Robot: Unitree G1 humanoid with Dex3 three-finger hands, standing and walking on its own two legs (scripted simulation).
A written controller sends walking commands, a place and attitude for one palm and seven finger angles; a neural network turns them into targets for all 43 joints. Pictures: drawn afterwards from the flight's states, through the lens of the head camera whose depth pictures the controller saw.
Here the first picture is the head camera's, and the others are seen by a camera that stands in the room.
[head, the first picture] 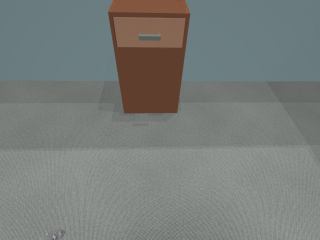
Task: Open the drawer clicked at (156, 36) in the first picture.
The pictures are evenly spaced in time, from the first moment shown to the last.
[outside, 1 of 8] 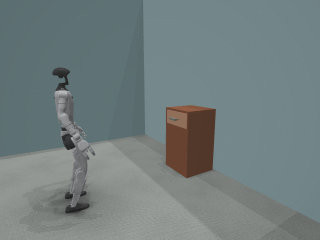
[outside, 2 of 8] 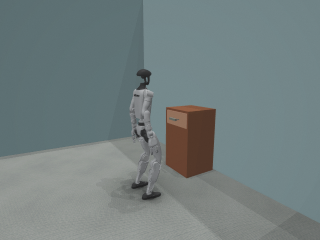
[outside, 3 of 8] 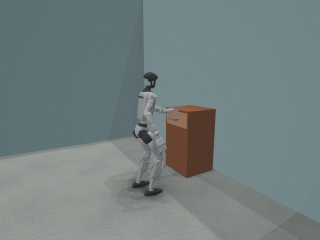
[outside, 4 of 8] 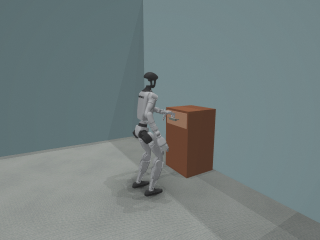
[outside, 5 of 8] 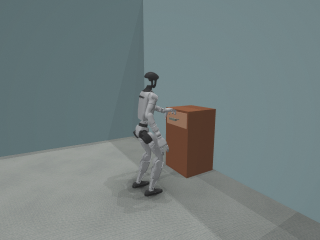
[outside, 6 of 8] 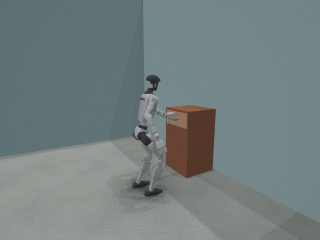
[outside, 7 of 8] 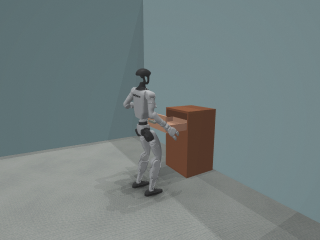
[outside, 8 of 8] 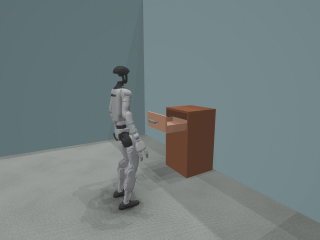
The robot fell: no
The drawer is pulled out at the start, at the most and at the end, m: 0.00 0.30 0.30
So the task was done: yes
